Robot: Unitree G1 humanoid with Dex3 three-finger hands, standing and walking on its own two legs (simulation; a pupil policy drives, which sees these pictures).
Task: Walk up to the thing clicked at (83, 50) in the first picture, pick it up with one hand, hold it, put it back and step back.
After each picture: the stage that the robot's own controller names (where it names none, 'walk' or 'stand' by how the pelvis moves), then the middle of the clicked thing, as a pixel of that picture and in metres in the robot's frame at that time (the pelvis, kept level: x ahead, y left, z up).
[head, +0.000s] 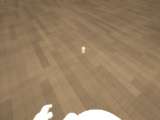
stand; (83, 50) +1.40 +0.19 -0.72
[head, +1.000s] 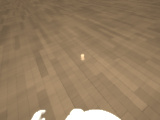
walk; (82, 57) +1.27 +0.30 -0.71
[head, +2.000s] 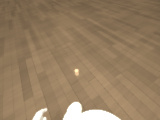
walk; (76, 72) +0.79 +0.30 -0.71
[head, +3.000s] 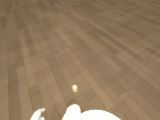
walk; (75, 88) +0.49 +0.23 -0.71
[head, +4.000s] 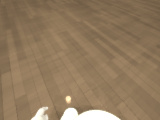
stand; (68, 99) +0.32 +0.22 -0.70
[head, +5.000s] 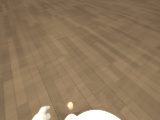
stand; (70, 106) +0.29 +0.21 -0.72
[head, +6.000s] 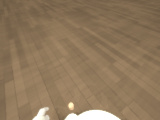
stand; (71, 106) +0.29 +0.22 -0.72
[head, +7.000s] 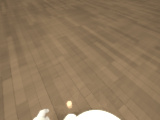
stand; (69, 104) +0.30 +0.22 -0.73
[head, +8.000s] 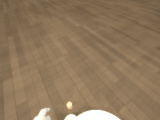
stand; (69, 105) +0.29 +0.22 -0.73
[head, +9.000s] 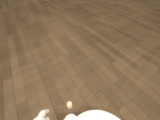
stand; (69, 105) +0.29 +0.22 -0.73
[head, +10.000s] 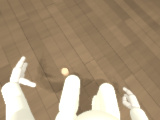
go down; (65, 71) +0.35 +0.25 -0.43
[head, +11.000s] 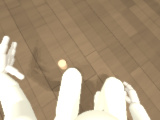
go down; (63, 64) +0.37 +0.27 -0.30
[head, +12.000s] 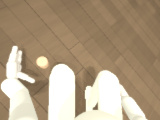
close in; (43, 62) +0.33 +0.31 -0.23
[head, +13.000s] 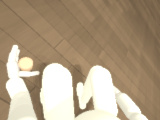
close; (26, 65) +0.33 +0.31 -0.21
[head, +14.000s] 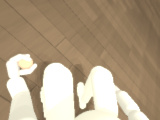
lift; (26, 64) +0.32 +0.32 -0.21
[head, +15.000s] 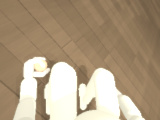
lift; (40, 66) +0.30 +0.27 -0.19
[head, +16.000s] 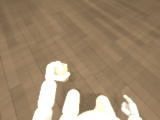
lift; (62, 73) +0.32 +0.19 +0.01
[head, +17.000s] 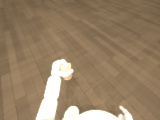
hold; (66, 71) +0.34 +0.18 +0.02
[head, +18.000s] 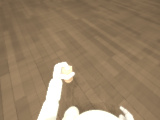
hold; (67, 74) +0.33 +0.17 +0.00
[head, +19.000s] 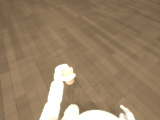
crouch; (68, 76) +0.33 +0.16 -0.02
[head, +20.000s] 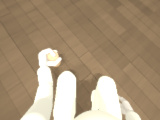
lower; (54, 59) +0.40 +0.26 -0.11
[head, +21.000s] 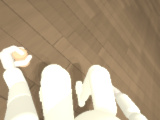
lower; (21, 58) +0.36 +0.33 -0.22
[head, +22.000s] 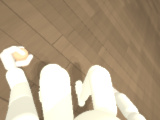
lower; (22, 57) +0.36 +0.33 -0.21
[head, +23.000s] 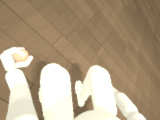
lower; (22, 58) +0.35 +0.33 -0.22
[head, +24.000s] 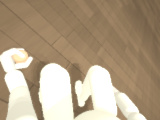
lower; (22, 59) +0.35 +0.33 -0.21
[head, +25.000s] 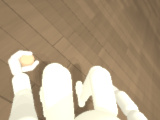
open; (27, 62) +0.33 +0.31 -0.22
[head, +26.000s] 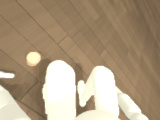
rise; (33, 59) +0.33 +0.29 -0.21
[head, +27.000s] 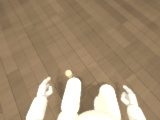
walk; (69, 74) +0.38 +0.24 -0.45
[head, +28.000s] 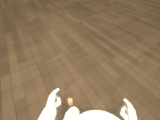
stand; (70, 101) +0.32 +0.21 -0.66
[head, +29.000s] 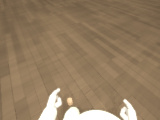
stand; (70, 101) +0.32 +0.22 -0.67
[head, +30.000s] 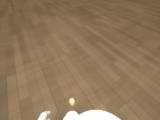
stand; (72, 102) +0.34 +0.20 -0.71
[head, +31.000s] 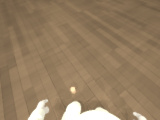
stand; (73, 90) +0.37 +0.23 -0.70
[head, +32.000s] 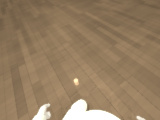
walk; (76, 81) +0.53 +0.26 -0.71
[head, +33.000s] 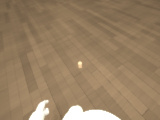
walk; (80, 64) +0.86 +0.23 -0.71
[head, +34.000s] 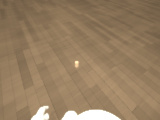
stand; (76, 64) +0.94 +0.24 -0.71
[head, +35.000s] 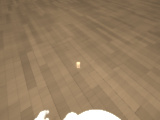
stand; (78, 65) +0.95 +0.23 -0.72
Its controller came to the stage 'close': yes
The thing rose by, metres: 0.72
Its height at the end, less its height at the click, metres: +0.00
